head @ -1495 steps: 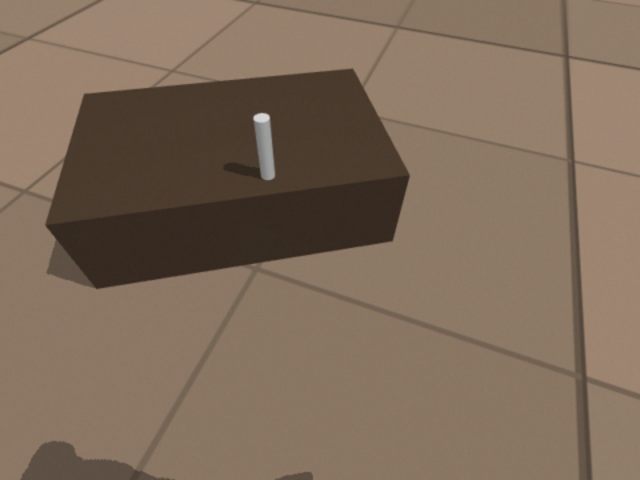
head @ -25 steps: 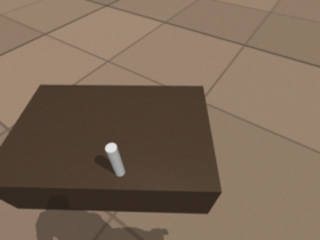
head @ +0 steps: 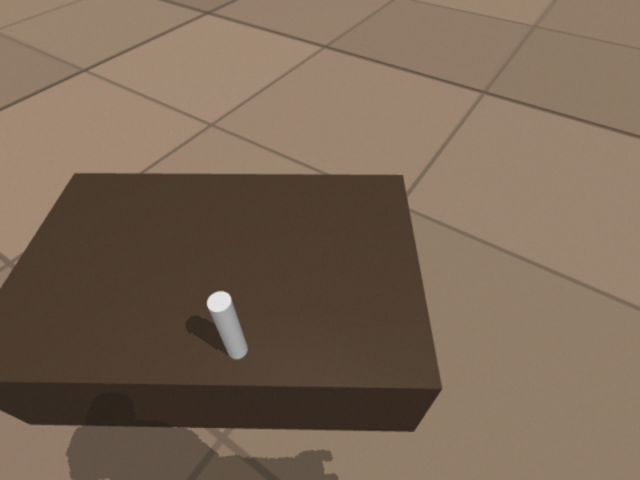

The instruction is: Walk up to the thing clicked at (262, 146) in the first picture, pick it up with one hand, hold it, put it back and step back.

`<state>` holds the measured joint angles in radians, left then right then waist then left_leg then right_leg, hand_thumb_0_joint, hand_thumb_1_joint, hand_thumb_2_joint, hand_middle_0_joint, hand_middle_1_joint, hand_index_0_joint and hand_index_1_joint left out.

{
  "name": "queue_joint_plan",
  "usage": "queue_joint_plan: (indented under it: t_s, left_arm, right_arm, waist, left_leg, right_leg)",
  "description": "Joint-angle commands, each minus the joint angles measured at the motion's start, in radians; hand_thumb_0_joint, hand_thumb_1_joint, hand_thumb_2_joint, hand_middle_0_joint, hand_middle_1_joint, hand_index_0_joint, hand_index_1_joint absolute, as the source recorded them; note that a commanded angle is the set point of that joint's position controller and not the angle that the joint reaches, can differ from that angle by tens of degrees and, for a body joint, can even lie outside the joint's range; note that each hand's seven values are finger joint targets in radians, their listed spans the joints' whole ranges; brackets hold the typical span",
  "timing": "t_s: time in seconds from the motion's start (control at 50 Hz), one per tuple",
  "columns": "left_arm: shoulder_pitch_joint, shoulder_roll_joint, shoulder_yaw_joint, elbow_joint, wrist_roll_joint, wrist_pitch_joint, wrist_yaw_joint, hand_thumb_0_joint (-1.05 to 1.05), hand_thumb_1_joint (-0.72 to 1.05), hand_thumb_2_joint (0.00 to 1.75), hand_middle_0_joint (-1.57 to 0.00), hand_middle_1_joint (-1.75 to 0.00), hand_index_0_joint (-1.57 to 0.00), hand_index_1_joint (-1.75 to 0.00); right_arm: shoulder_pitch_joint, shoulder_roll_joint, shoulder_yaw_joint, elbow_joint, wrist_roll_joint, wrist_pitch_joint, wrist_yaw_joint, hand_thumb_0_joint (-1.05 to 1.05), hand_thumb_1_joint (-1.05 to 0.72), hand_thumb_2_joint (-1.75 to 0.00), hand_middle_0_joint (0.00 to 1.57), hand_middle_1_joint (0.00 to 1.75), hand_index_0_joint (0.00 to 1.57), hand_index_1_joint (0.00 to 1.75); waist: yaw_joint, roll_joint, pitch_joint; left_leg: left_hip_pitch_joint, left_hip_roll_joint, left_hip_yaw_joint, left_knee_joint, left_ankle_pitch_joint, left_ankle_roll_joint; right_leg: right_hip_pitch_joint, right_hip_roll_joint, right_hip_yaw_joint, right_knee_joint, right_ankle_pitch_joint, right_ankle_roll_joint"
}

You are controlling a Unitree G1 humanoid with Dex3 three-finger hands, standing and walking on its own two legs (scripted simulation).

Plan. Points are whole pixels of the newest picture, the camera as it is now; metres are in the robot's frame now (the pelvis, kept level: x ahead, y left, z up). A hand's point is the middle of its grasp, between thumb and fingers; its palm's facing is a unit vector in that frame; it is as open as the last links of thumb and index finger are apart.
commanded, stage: stand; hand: left
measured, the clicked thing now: (229, 328) +0.46 +0.22 -0.31
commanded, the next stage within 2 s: step back in 1.92 s
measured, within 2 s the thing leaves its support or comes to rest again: neither
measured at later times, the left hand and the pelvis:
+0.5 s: hand out of the picture +0.08 +0.25 -0.16, palm faces -0.02 -0.94 -0.34, open 7.4 cm; pelvis +0.00 +0.00 +0.00, yaw -1 degrees
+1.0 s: hand out of the picture +0.08 +0.25 -0.16, palm faces -0.03 -0.94 -0.34, open 7.4 cm; pelvis +0.00 +0.00 +0.00, yaw -1 degrees
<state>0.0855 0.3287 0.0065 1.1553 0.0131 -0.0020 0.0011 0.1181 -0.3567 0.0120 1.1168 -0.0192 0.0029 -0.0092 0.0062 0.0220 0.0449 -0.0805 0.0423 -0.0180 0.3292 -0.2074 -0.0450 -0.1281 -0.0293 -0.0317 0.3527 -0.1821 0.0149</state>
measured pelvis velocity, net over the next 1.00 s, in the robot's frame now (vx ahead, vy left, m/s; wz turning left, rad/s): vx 0.00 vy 0.00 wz -0.02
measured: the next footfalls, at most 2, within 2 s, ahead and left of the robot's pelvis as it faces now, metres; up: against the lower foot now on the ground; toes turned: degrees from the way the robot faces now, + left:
none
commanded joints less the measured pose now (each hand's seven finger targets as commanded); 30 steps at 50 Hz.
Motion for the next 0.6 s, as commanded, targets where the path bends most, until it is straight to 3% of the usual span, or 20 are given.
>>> queue_joint_plan:
  t_s: [0.0,0.06,0.16,0.24,0.46,0.58]
  left_arm:
    - [-0.034,0.224,0.042,-0.048,-0.001,-0.022,0.012,0.0,0.9,0.9,-0.2,-0.3,-0.2,-0.3]
    - [-0.042,0.222,0.044,-0.051,-0.003,-0.022,0.011,0.0,0.9,0.9,-0.2,-0.3,-0.2,-0.3]
    - [-0.036,0.227,0.045,-0.058,-0.001,-0.026,0.012,0.0,0.9,0.9,-0.2,-0.3,-0.2,-0.3]
    - [-0.032,0.225,0.042,-0.061,-0.004,-0.024,0.01,0.0,0.9,0.9,-0.2,-0.3,-0.2,-0.3]
    - [-0.019,0.223,0.039,-0.061,-0.004,-0.022,0.009,0.0,0.9,0.9,-0.2,-0.3,-0.2,-0.3]
    - [-0.02,0.224,0.038,-0.063,-0.004,-0.024,0.011,0.0,0.9,0.9,-0.2,-0.3,-0.2,-0.3]
  right_arm:
    - [-0.029,-0.195,-0.045,-0.054,0.002,-0.019,-0.008,0.0,-0.9,-0.9,0.2,0.3,0.2,0.3]
    - [-0.021,-0.194,-0.045,-0.054,0.002,-0.019,-0.006,0.0,-0.9,-0.9,0.2,0.3,0.2,0.3]
    - [-0.023,-0.197,-0.049,-0.059,0.002,-0.021,-0.007,0.0,-0.9,-0.9,0.2,0.3,0.2,0.3]
    - [-0.018,-0.195,-0.045,-0.054,0.003,-0.023,-0.006,0.0,-0.9,-0.9,0.2,0.3,0.2,0.3]
    - [-0.015,-0.2,-0.045,-0.052,0.004,-0.026,-0.008,0.0,-0.9,-0.9,0.2,0.3,0.2,0.3]
    - [-0.026,-0.198,-0.047,-0.054,0.004,-0.025,-0.005,0.0,-0.9,-0.9,0.2,0.3,0.2,0.3]
  waist:
    - [-0.002,-0.024,-0.048]
    - [-0.005,-0.018,-0.037]
    - [-0.008,-0.022,-0.07]
    - [-0.008,-0.005,-0.055]
    - [-0.005,-0.018,-0.071]
    - [-0.005,-0.02,-0.061]
  left_leg:
    - [-0.037,0.081,-0.05,-0.058,0.096,0.041]
    - [-0.067,0.079,-0.05,-0.068,0.069,0.042]
    - [-0.033,0.087,-0.048,-0.053,0.129,0.045]
    - [-0.056,0.084,-0.046,-0.061,0.109,0.042]
    - [-0.026,0.091,-0.048,-0.058,0.178,0.045]
    - [-0.016,0.089,-0.044,-0.056,0.146,0.046]
  right_leg:
    - [0.027,-0.099,0.087,-0.067,0.114,-0.027]
    - [0.039,-0.098,0.091,-0.065,0.097,-0.028]
    - [0.044,-0.106,0.094,-0.056,0.164,-0.034]
    - [0.05,-0.105,0.097,-0.056,0.149,-0.03]
    - [0.056,-0.108,0.092,-0.042,0.209,-0.031]
    - [0.034,-0.105,0.092,-0.054,0.185,-0.029]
